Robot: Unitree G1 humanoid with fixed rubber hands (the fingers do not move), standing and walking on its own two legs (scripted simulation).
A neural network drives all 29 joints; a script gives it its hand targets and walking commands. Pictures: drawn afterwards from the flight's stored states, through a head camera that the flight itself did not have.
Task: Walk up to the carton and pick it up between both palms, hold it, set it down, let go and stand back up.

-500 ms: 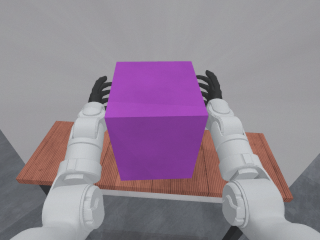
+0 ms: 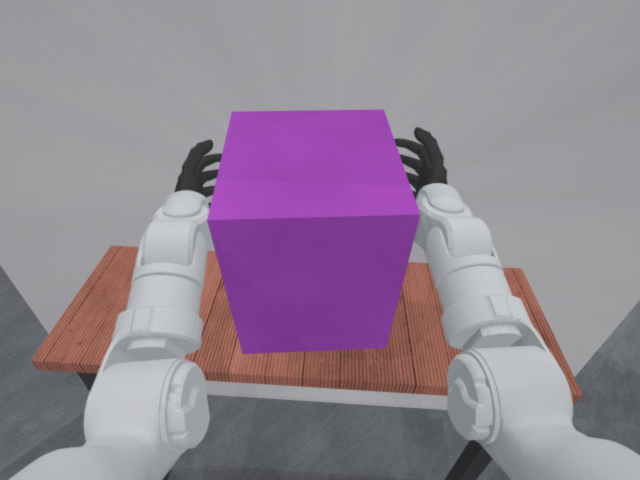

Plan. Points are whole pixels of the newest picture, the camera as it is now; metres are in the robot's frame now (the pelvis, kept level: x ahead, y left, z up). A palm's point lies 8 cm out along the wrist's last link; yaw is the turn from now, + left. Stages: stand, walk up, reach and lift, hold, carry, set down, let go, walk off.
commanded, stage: hold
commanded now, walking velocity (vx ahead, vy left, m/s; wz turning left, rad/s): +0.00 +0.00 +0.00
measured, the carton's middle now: (311, 234) +0.40 +0.03 +0.14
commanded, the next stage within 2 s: none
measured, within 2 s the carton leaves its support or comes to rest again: neither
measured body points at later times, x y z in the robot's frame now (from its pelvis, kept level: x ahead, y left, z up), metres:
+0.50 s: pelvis -0.01 +0.00 +0.00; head -0.06 +0.00 +0.45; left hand +0.39 +0.17 +0.22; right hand +0.41 -0.12 +0.23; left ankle +0.05 +0.14 -0.74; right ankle +0.04 -0.10 -0.74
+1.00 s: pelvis +0.00 +0.00 +0.00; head -0.07 +0.00 +0.45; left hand +0.39 +0.17 +0.22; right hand +0.41 -0.12 +0.24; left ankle +0.05 +0.14 -0.74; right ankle +0.04 -0.10 -0.74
